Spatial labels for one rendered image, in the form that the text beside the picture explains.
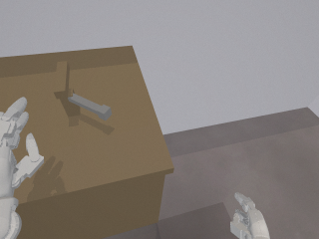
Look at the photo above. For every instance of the robot right hand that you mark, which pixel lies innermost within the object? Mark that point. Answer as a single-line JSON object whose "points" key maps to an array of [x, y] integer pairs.
{"points": [[249, 225]]}

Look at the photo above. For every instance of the left robot forearm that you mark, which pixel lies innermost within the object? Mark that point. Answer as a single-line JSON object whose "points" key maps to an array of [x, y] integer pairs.
{"points": [[10, 220]]}

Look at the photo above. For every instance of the counter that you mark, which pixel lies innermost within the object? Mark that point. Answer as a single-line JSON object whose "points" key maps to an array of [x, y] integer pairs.
{"points": [[100, 177]]}

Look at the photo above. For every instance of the tap lever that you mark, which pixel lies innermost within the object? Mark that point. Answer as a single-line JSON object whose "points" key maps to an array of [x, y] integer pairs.
{"points": [[103, 112]]}

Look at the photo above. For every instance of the robot left hand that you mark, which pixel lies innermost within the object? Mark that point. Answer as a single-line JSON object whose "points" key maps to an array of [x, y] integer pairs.
{"points": [[11, 124]]}

